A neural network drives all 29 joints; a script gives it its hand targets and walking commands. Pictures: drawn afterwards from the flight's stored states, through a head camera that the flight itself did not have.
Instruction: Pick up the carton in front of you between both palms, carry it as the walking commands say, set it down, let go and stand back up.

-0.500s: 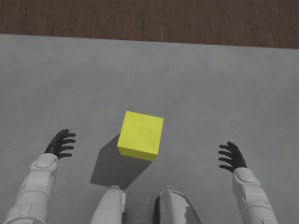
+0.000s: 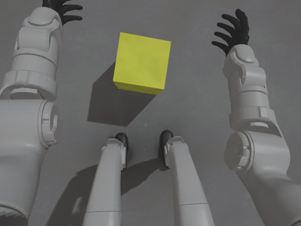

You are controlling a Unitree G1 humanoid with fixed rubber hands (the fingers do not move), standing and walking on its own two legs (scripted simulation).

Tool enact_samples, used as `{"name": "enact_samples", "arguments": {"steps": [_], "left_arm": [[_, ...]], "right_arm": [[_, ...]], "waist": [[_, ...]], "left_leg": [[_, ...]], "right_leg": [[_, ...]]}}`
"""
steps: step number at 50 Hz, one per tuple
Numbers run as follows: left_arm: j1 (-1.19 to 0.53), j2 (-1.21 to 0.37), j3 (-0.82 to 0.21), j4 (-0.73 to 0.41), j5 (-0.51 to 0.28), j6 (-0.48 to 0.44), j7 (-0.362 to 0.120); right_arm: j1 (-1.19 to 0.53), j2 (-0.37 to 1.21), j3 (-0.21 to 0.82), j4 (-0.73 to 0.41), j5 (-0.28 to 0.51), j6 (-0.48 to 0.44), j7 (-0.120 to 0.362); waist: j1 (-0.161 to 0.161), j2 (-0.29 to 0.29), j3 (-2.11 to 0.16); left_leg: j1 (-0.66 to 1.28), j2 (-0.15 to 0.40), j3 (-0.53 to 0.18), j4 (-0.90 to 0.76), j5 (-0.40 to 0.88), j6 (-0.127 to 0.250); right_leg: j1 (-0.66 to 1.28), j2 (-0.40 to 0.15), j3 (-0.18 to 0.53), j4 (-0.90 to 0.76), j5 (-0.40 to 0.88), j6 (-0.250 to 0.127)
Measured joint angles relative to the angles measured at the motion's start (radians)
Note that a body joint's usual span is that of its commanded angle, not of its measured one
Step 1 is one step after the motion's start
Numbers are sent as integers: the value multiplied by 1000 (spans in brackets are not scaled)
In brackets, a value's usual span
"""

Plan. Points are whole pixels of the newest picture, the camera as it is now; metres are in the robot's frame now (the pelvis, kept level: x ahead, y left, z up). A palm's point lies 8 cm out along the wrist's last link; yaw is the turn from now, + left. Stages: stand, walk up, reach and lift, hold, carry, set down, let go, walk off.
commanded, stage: reach and lift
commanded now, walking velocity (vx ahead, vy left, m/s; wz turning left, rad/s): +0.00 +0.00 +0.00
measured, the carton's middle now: (141, 68) +0.55 -0.01 -0.53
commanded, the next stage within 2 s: none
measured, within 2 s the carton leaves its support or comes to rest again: leaves its support in 1.76 s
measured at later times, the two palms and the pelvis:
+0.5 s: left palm (79, 31) +0.59 +0.18 -0.22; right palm (203, 51) +0.53 -0.20 -0.23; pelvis +0.04 -0.02 -0.06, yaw -1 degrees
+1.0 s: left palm (98, 58) +0.57 +0.17 -0.44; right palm (184, 71) +0.51 -0.19 -0.44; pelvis -0.02 -0.02 -0.26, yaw -2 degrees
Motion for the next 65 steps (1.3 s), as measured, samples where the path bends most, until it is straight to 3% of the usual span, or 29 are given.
{"name": "enact_samples", "arguments": {"steps": [7, 11, 21, 26, 31, 35, 42, 51, 55, 65], "left_arm": [[-144, -6, 64, 74, 76, -48, -13], [-140, -15, 105, 54, 101, -75, -18], [-72, -28, 167, 35, 127, -165, -31], [-5, -50, 142, 15, 108, -198, -5], [8, -53, 48, -2, 27, -215, 46], [-48, -6, -36, 25, -48, -201, 65], [-144, 54, -86, 75, -114, -196, 67], [-314, 111, -161, 148, -168, -177, 69], [-356, 125, -213, 198, -189, -176, 73], [-383, 108, -242, 207, -225, -208, 86]], "right_arm": [[-107, 58, -89, -8, -92, -47, -8], [-112, 96, -135, -44, -120, -71, -1], [-71, 116, -124, -54, -147, -151, 9], [2, 121, -124, -14, -135, -203, 12], [32, 84, -48, -22, -28, -227, -11], [-38, 34, 32, -21, 32, -206, -30], [-164, 3, 66, 52, 92, -191, -40], [-314, -37, 103, 149, 120, -169, -53], [-395, -60, 101, 231, 118, -173, -46], [-410, -62, 127, 279, 127, -224, -15]], "waist": [[0, 6, -13], [1, 3, -19], [26, -6, -84], [27, 7, -126], [31, 8, -123], [25, -3, -100], [19, -20, 26], [33, -47, 257], [38, -34, 351], [17, -34, 378]], "left_leg": [[-98, 0, -3, 8, -5, -3], [-131, 0, -8, 10, -18, -9], [-300, -1, -38, 123, -83, -29], [-451, -19, -70, 267, -123, -41], [-593, -26, -86, 460, -187, -53], [-689, -22, -73, 622, -249, -58], [-796, -22, -55, 818, -275, -60], [-849, -21, -52, 980, -248, -54], [-818, -13, -39, 1039, -262, -41], [-823, -3, -29, 1103, -302, -21]], "right_leg": [[-100, 5, 2, 10, -4, -2], [-136, 8, 0, 17, -20, -7], [-308, 31, -3, 135, -83, -16], [-460, 46, -5, 289, -110, -8], [-608, 57, -18, 486, -146, 0], [-686, 63, -14, 624, -273, -8], [-806, 79, 2, 828, -278, 6], [-853, 84, -3, 981, -249, 24], [-818, 71, -2, 1038, -264, 27], [-814, 55, -6, 1096, -306, 32]]}}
